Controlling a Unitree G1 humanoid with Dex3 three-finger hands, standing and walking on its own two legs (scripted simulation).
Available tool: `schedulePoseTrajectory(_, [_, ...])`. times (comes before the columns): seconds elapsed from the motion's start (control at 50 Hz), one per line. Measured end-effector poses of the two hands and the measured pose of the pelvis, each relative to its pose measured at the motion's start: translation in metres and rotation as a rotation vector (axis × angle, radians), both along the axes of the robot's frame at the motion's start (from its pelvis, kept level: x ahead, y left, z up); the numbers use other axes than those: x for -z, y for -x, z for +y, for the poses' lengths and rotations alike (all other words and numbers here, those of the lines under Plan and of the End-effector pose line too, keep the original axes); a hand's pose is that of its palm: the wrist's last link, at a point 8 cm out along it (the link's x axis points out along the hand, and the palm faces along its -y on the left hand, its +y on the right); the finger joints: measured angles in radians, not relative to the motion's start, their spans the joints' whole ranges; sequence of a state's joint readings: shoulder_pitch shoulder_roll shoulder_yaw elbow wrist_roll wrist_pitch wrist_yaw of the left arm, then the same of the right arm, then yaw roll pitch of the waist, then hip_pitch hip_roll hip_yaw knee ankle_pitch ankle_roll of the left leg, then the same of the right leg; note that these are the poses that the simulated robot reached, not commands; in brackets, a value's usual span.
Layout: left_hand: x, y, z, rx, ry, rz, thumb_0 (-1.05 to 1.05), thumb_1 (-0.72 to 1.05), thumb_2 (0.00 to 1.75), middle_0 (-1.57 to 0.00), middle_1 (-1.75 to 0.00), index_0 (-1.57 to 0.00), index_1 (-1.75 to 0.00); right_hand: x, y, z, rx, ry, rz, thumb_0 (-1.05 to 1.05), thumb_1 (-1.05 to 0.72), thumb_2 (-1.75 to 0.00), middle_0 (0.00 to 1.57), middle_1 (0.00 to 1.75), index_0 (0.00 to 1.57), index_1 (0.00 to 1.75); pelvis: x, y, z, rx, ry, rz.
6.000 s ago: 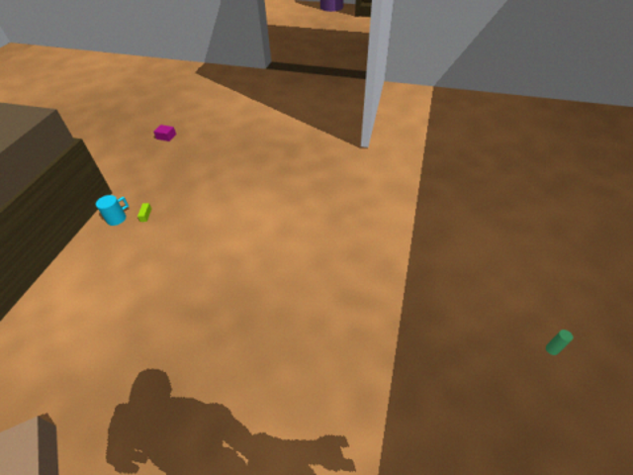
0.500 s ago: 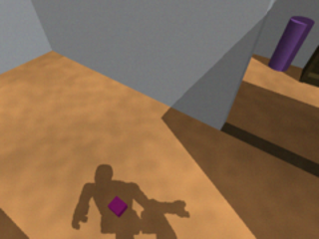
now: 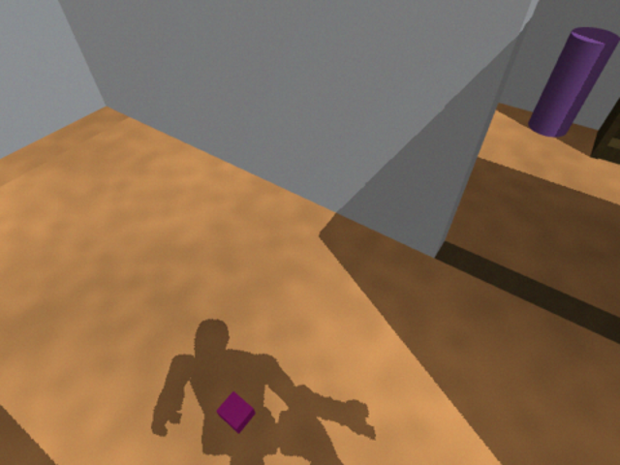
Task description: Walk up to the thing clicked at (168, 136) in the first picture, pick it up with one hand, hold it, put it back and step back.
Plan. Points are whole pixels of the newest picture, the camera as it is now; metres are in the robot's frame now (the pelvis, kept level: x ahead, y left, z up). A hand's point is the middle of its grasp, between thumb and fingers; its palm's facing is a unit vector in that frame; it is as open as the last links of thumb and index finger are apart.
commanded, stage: walk up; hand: left
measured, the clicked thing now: (236, 412) +0.42 +0.27 -0.75
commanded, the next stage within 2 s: stand in 0.72 s
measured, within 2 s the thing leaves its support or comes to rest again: neither
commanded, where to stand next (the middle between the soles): +0.07 -0.01 m, yaw -2 degrees
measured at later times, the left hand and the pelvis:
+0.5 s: hand out of the picture +0.09 +0.26 -0.15, palm faces +0.00 -0.94 -0.33, open 7.4 cm; pelvis +0.01 +0.00 +0.00, yaw +0 degrees
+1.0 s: hand out of the picture +0.08 +0.25 -0.16, palm faces -0.02 -0.94 -0.33, open 7.4 cm; pelvis +0.02 -0.01 +0.00, yaw +0 degrees
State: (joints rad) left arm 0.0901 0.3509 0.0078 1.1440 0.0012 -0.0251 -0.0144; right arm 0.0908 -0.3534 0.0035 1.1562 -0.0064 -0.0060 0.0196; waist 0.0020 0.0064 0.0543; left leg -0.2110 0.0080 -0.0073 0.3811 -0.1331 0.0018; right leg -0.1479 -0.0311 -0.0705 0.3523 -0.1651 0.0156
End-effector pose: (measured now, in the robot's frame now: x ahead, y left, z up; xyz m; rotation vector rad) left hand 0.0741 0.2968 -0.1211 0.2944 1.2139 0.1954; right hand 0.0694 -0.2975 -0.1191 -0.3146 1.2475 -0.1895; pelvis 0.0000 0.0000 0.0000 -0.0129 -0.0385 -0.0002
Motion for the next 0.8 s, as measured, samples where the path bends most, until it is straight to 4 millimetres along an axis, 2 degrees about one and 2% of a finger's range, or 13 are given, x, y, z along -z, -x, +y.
schedulePoseTrajectory(0.12, [0.001,-0.022,-0.004,0.021,0.015,-0.025,0.0,0.91,0.89,-0.2,-0.3,-0.2,-0.3,-0.004,-0.002,-0.001,0.017,0.014,-0.001,0.01,-0.91,-0.9,0.2,0.3,0.2,0.3,-0.001,-0.005,0.002,0.0,0.0,0.003])
schedulePoseTrajectory(0.24, [-0.001,-0.029,-0.003,0.021,0.014,-0.029,0.0,0.91,0.89,-0.2,-0.3,-0.2,-0.3,-0.005,-0.009,0.0,0.017,0.014,-0.015,0.01,-0.91,-0.9,0.2,0.3,0.2,0.3,-0.002,-0.009,0.003,-0.001,-0.003,0.005])
schedulePoseTrajectory(0.52, [-0.004,-0.009,0.003,-0.016,-0.009,0.015,0.0,0.91,0.89,-0.2,-0.3,-0.2,-0.3,-0.002,-0.026,0.006,-0.004,-0.01,-0.039,0.01,-0.91,-0.9,0.2,0.3,0.2,0.3,-0.003,-0.011,0.001,-0.007,-0.005,-0.002])
schedulePoseTrajectory(0.8, [-0.001,0.005,-0.002,-0.022,-0.007,0.052,0.0,0.91,0.89,-0.2,-0.3,-0.2,-0.3,-0.002,-0.024,0.002,-0.012,-0.006,-0.024,0.01,-0.91,-0.9,0.2,0.3,0.2,0.3,-0.003,-0.014,-0.002,-0.008,-0.007,0.001])
